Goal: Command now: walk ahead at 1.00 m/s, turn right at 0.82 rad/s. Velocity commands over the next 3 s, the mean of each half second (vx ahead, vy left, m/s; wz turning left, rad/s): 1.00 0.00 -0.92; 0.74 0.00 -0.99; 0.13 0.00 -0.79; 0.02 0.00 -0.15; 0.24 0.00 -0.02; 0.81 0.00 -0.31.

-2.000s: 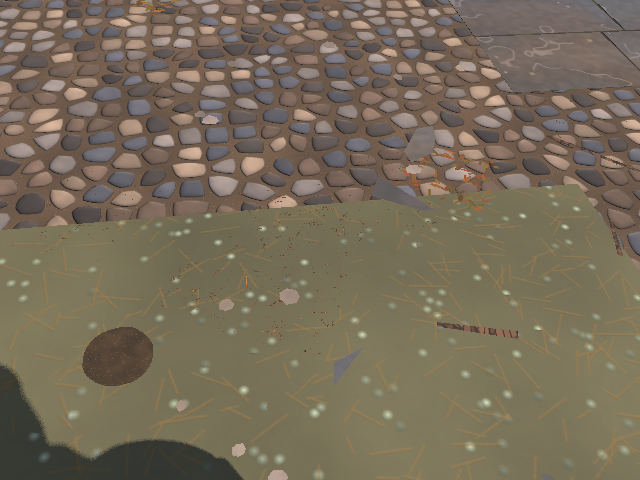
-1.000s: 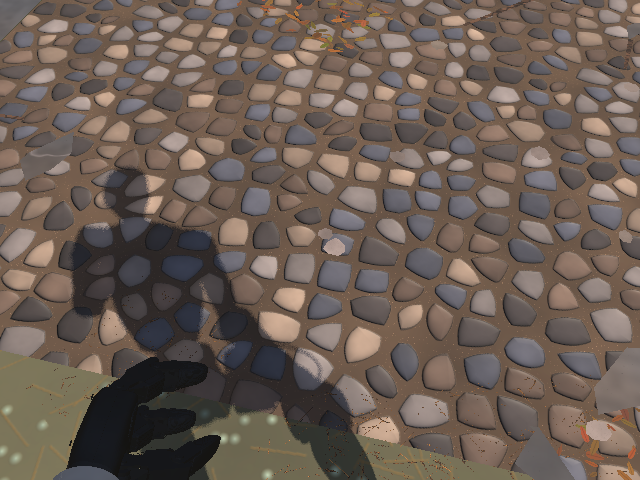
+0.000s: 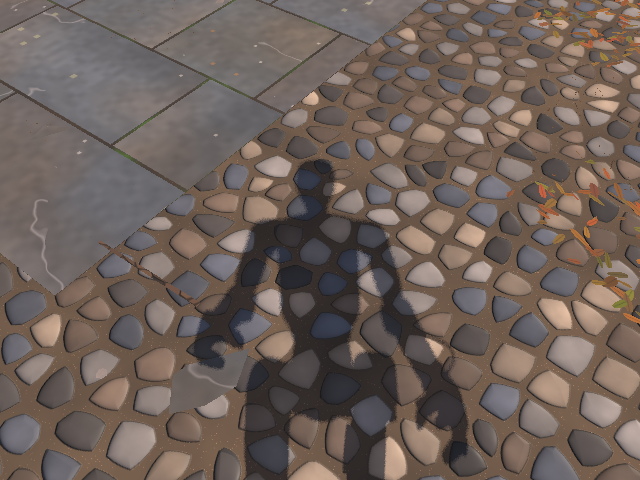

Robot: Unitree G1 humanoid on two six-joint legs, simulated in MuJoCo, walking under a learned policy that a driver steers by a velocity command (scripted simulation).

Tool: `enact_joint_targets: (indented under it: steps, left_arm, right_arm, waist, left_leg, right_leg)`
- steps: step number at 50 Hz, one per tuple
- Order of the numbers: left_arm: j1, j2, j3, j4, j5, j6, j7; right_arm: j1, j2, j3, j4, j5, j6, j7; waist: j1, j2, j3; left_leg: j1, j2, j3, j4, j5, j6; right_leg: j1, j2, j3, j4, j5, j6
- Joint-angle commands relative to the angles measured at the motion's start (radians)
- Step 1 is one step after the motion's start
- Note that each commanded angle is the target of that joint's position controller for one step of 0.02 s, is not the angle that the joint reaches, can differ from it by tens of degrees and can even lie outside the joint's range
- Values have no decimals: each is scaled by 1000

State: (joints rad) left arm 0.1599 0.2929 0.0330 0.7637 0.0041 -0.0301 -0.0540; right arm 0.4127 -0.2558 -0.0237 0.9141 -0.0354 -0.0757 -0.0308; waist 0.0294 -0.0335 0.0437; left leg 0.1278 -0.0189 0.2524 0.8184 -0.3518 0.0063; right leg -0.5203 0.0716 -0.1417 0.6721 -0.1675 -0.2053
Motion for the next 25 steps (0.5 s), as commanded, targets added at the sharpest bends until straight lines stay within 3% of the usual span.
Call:
enact_joint_targets:
  steps: [1, 2, 3, 4, 5, 7, 9, 11, 13, 15, 17, 18, 19, 20, 21, 22, 23, 24, 25]
  left_arm:
    - [359, 325, 104, 71, 14, 34, 35]
    - [316, 256, 99, 29, 18, 32, 42]
    - [288, 179, 81, 40, 20, 27, 48]
    - [258, 158, 73, 50, 16, 16, 50]
    - [235, 161, 70, 40, 11, -1, 55]
    - [215, 148, 60, 35, 2, -30, 52]
    - [222, 172, 69, 26, -1, -48, 50]
    - [244, 172, 77, 26, -8, -48, 47]
    - [286, 186, 88, 30, -15, -45, 40]
    - [301, 196, 95, 30, -12, -42, 41]
    - [264, 212, 101, 15, -8, -42, 49]
    - [244, 238, 106, 8, -1, -45, 49]
    - [193, 272, 112, -2, 4, -49, 44]
    - [140, 225, 99, -23, 10, -62, 41]
    - [153, 41, 51, -64, 0, -71, 46]
    - [260, 42, 27, -118, -35, -61, 42]
    - [171, 123, 35, -75, 0, -36, 51]
    - [109, 141, 42, -81, 19, -25, 38]
    - [73, 136, 43, -83, 26, -14, 23]
  right_arm:
    - [-132, -47, 7, -279, 10, -44, 25]
    - [-179, -100, 16, -284, -10, -71, 26]
    - [-216, -136, 10, -278, -8, -80, 30]
    - [-242, -128, 14, -283, -23, -71, 28]
    - [-235, -119, 20, -281, -40, -48, 28]
    - [-248, -102, 32, -296, -47, 0, 35]
    - [-365, -90, 43, -351, -36, 9, 45]
    - [-467, -62, 56, -388, -13, 5, 53]
    - [-514, -57, 59, -405, 2, 2, 54]
    - [-541, -75, 53, -422, 8, -4, 49]
    - [-478, -113, 37, -408, 7, -11, 40]
    - [-375, -162, 16, -378, 10, -14, 29]
    - [-195, -205, -7, -336, 15, -20, 16]
    - [39, -262, -36, -287, 3, -24, -5]
    - [168, -324, -56, -262, -38, -26, -20]
    - [35, -366, -73, -279, -39, -17, -7]
    - [-97, -235, -57, -311, -30, -9, 0]
    - [-133, -167, -40, -302, -18, -5, 4]
    - [-124, -141, -34, -275, -22, -4, 8]
  waist:
    - [58, -288, -266]
    - [78, -66, -232]
    - [32, 98, -87]
    - [-16, 153, -17]
    - [-47, 165, 14]
    - [-80, 142, 53]
    - [-48, 105, 77]
    - [5, 60, 71]
    - [59, 16, 27]
    - [81, -16, 1]
    - [43, -24, -47]
    - [-8, -21, -122]
    - [-121, -13, -218]
    - [-233, 13, -327]
    - [-221, 267, -419]
    - [-91, 502, -494]
    - [-100, 246, -301]
    - [-97, 128, -188]
    - [-88, 61, -129]
  left_leg:
    - [-991, -82, -291, 987, -169, -20]
    - [-1046, -16, -373, 892, -79, 6]
    - [-1011, 36, -374, 755, 7, 8]
    - [-948, 74, -365, 654, 17, -5]
    - [-885, 97, -362, 594, 11, -24]
    - [-782, 137, -328, 433, 10, -58]
    - [-727, 146, -278, 224, 128, -77]
    - [-669, 122, -255, 5, 316, -76]
    - [-638, 77, -237, -133, 431, -63]
    - [-618, 53, -252, -224, 447, -46]
    - [-482, 17, -271, -318, 395, -31]
    - [-357, -9, -277, -311, 310, -19]
    - [-164, 0, -276, -309, 236, -7]
    - [95, 104, -354, -257, 72, 17]
    - [325, 396, -703, -336, -282, 48]
    - [330, 527, -1234, -560, -468, 146]
    - [164, 450, -1081, -583, -572, 141]
    - [31, 400, -868, -560, -381, 125]
    - [-61, 357, -723, -564, -188, 107]
  right_leg:
    - [903, -270, 830, -221, -67, -326]
    - [846, -330, 997, -428, -327, -295]
    - [655, -311, 933, -478, -369, -229]
    - [496, -269, 840, -478, -279, -189]
    - [382, -219, 751, -476, -194, -171]
    - [183, -139, 623, -508, -119, -152]
    - [99, -86, 541, -540, 6, -140]
    - [119, -40, 495, -519, 130, -91]
    - [228, -43, 502, -483, 290, -53]
    - [337, -70, 529, -434, 391, -31]
    - [391, -77, 548, -337, 517, 10]
    - [418, -75, 549, -212, 644, 34]
    - [381, -53, 530, -8, 670, 55]
    - [236, -19, 491, 265, 526, 68]
    - [-31, 72, 383, 586, -293, 70]
    - [-227, 67, 304, 762, -336, 81]
    - [-289, -26, 271, 780, -202, 78]
    - [-274, -63, 240, 726, -128, 89]
    - [-247, -94, 231, 692, -111, 101]
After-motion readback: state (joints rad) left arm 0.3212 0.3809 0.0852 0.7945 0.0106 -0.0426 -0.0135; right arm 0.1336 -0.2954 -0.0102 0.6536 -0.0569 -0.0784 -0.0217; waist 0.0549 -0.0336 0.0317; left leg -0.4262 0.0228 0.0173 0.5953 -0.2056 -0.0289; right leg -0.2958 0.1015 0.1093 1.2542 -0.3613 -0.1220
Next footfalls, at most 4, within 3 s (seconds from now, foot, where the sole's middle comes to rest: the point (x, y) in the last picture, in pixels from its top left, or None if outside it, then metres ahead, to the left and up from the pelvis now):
0.40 left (303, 417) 0.61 0.08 -0.74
0.84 right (481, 332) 0.83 -0.32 -0.74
1.26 left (509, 255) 1.07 -0.43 -0.74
1.62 right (501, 341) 0.81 -0.37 -0.74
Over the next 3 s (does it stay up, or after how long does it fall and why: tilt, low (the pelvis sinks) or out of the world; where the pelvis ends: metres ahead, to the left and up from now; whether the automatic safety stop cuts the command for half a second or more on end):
stays up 0.93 -0.70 0.01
